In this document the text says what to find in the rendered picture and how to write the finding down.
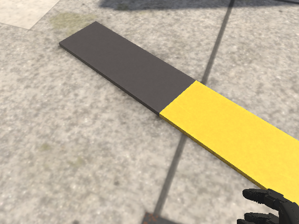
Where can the right robot hand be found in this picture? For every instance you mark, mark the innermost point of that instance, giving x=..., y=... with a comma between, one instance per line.
x=288, y=212

